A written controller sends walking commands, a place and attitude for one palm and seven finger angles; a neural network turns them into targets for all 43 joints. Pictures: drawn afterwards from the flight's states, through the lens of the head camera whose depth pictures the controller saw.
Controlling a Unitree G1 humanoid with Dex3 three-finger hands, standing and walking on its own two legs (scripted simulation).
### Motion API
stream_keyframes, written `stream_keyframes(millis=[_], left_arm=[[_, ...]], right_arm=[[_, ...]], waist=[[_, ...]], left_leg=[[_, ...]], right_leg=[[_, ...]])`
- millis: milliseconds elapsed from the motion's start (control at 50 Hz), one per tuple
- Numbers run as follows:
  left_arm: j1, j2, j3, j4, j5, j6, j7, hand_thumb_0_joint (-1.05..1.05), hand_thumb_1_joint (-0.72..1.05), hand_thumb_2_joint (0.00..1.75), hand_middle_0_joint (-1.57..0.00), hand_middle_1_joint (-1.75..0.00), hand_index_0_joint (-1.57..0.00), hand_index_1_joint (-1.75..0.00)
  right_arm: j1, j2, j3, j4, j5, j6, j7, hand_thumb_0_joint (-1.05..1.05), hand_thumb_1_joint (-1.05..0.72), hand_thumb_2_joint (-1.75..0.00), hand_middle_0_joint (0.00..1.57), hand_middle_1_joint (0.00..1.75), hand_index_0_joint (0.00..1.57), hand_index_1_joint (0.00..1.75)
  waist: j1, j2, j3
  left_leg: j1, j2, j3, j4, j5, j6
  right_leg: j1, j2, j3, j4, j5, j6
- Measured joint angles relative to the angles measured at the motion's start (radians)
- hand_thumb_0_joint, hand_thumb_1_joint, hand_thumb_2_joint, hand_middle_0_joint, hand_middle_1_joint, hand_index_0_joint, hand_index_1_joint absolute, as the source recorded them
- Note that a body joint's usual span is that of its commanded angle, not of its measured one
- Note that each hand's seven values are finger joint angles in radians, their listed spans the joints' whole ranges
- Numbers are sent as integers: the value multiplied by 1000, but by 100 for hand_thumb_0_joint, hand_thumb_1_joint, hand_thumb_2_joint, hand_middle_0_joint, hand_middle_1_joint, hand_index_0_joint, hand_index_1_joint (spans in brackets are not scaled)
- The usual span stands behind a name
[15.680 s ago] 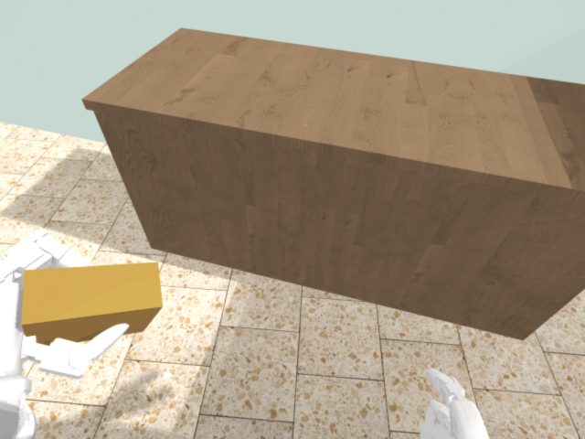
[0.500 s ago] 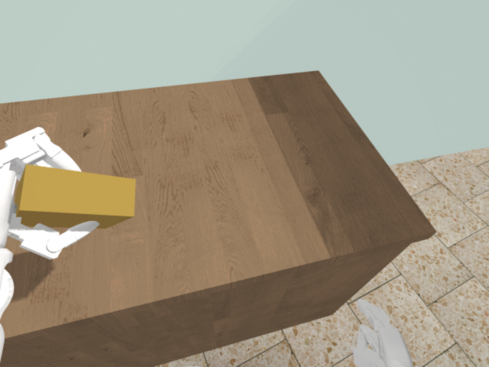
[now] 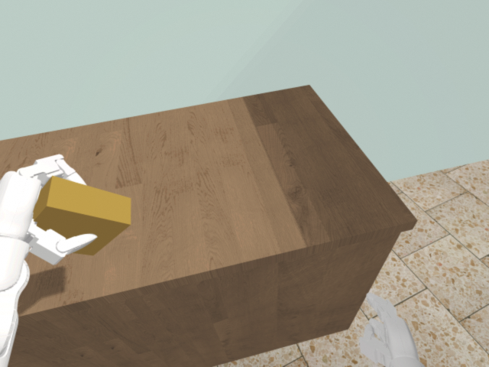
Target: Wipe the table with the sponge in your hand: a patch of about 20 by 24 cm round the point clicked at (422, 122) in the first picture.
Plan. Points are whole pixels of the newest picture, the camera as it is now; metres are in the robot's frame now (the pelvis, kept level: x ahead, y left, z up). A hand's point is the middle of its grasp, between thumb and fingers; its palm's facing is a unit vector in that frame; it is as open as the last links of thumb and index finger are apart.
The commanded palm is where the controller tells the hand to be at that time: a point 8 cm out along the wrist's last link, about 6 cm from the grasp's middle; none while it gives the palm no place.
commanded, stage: turn the palm down, sponge in hand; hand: left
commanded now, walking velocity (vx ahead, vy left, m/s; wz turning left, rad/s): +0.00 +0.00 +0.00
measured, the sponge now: (87, 222) +0.26 +0.28 +0.14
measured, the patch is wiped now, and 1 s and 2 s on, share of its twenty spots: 0.00 0.00 0.00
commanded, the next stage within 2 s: move the sponge above the wiping area in 1.62 s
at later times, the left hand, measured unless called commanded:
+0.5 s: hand (80, 208) +0.26 +0.28 +0.16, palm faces +0.17 -0.37 -0.91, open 9.3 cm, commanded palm +0.23 +0.29 +0.22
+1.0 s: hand (65, 211) +0.26 +0.30 +0.16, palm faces +0.10 -0.17 -0.98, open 9.3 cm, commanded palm +0.22 +0.31 +0.24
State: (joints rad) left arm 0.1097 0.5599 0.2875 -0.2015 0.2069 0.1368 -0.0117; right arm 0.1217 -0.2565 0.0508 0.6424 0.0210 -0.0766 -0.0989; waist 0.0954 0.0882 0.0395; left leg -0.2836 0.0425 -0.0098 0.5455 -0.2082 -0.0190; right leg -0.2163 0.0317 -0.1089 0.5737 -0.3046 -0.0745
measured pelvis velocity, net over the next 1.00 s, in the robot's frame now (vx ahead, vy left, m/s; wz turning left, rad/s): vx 0.01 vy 0.04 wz -0.05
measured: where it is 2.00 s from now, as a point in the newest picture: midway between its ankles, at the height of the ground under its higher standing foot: outside the picture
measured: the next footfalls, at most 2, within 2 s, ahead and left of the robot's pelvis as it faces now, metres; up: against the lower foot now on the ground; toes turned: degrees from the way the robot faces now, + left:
none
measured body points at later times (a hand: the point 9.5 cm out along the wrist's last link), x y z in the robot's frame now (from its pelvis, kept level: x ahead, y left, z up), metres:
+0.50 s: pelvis +0.04 +0.00 +0.00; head +0.05 -0.04 +0.44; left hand +0.25 +0.29 +0.21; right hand +0.25 -0.25 -0.09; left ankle +0.06 +0.15 -0.73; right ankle +0.01 -0.06 -0.73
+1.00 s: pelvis +0.01 +0.04 +0.01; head +0.01 +0.00 +0.46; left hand +0.25 +0.30 +0.22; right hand +0.26 -0.15 -0.07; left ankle +0.06 +0.15 -0.73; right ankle +0.01 -0.06 -0.73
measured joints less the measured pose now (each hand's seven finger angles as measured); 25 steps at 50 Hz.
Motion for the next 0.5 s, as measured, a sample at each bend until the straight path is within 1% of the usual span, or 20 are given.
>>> stream_keyframes(millis=[20, 60, 120, 180, 220, 260, 300, 340, 400, 440, 500], left_arm=[[8, 10, -12, 3, 6, 12, -21, 0, -44, 105, -82, -141, -81, -141], [33, 30, -27, -3, 9, 10, -58, 0, -44, 105, -82, -141, -81, -141], [85, 52, -17, -49, 3, -36, -88, 0, -44, 105, -82, -141, -82, -141], [146, 67, 18, -134, -1, -80, -69, 0, -44, 105, -82, -140, -82, -141], [188, 72, 47, -190, -2, -84, -44, 0, -44, 105, -82, -140, -82, -140], [219, 79, 68, -227, 9, -62, -18, 0, -44, 105, -82, -140, -82, -140], [238, 86, 77, -245, 24, -17, -4, 0, -44, 105, -82, -140, -82, -140], [244, 96, 78, -244, 41, 32, -4, 0, -44, 105, -82, -140, -82, -140], [244, 104, 68, -227, 74, 86, -21, 0, -44, 105, -82, -140, -82, -141], [243, 105, 52, -231, 99, 102, -34, 0, -44, 105, -82, -140, -82, -141], [240, 88, 12, -257, 139, 87, -35, 0, -44, 105, -82, -140, -82, -141]], right_arm=[[-1, -4, -1, -5, 2, 3, -4, 1, -91, -89, 20, 30, 20, 30], [-3, -8, -5, -12, 6, 5, -10, 1, -91, -89, 20, 30, 20, 30], [5, -5, -18, -23, 2, 6, -10, 1, -91, -89, 20, 30, 20, 30], [29, -6, -33, -34, 1, 7, -3, 1, -91, -89, 20, 30, 20, 30], [45, -11, -42, -40, 1, 15, 3, 1, -91, -89, 20, 30, 20, 30], [57, -22, -52, -43, 5, 28, 8, 1, -91, -89, 20, 30, 20, 30], [65, -37, -60, -48, 9, 44, 6, 1, -91, -89, 20, 30, 20, 30], [63, -51, -65, -49, 16, 56, -2, 1, -91, -89, 20, 30, 20, 30], [51, -60, -67, -55, 24, 66, -15, 1, -91, -89, 20, 30, 20, 30], [42, -58, -66, -61, 28, 62, -22, 1, -91, -89, 20, 30, 20, 30], [26, -48, -62, -71, 26, 47, -28, 1, -91, -89, 20, 30, 20, 30]], waist=[[-5, 8, -2], [-15, 17, -2], [-26, 11, -9], [-25, -6, -21], [-19, -15, -31], [-11, -17, -38], [-5, -13, -45], [-1, -6, -46], [1, -1, -43], [3, -3, -40], [6, 0, -41]], left_leg=[[3, 1, 2, 1, -4, 1], [8, 3, 7, 5, -13, 3], [2, 9, 13, 20, -27, -1], [-2, 14, 19, 31, -47, -12], [-5, 14, 21, 39, -56, -18], [-5, 11, 23, 46, -64, -17], [-7, 7, 23, 49, -72, -14], [-10, 2, 22, 52, -77, -12], [-21, -5, 20, 56, -78, -6], [-26, -8, 19, 55, -76, -3], [-31, -8, 16, 56, -80, -8]], right_leg=[[0, 3, 6, 2, -2, -1], [-2, 9, 19, 9, -8, -5], [-13, 18, 34, 24, -23, -12], [-23, 24, 45, 39, -41, -17], [-28, 25, 52, 48, -53, -17], [-28, 23, 58, 53, -63, -16], [-30, 20, 60, 58, -71, -13], [-34, 15, 59, 64, -78, -9], [-43, 8, 56, 68, -80, -3], [-48, 4, 55, 69, -79, -1], [-50, 4, 52, 63, -73, 4]])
